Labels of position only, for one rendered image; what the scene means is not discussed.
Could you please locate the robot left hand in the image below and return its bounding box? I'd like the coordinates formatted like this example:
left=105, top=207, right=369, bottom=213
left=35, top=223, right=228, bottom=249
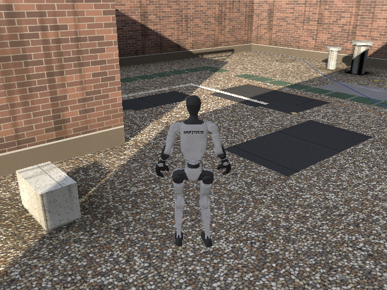
left=155, top=165, right=169, bottom=177

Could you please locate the left robot upper arm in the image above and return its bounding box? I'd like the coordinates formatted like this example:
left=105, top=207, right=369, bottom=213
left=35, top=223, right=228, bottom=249
left=164, top=122, right=181, bottom=155

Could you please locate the robot right hand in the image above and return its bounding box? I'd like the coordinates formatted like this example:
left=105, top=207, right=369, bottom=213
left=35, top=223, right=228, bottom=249
left=217, top=162, right=231, bottom=175

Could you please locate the right robot upper arm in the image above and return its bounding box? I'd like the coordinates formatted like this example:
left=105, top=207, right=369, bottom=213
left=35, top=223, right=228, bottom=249
left=206, top=122, right=223, bottom=155

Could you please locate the robot right forearm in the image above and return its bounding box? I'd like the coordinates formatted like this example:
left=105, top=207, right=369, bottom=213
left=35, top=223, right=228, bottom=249
left=218, top=145, right=229, bottom=166

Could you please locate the left robot shin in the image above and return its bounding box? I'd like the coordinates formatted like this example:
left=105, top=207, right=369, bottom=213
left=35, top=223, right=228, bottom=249
left=175, top=198, right=183, bottom=238

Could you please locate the robot left forearm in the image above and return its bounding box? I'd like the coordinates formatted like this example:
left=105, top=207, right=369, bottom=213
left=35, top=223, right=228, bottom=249
left=157, top=146, right=169, bottom=167

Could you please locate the robot head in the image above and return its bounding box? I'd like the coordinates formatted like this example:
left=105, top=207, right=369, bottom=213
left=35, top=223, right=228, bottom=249
left=183, top=95, right=204, bottom=124

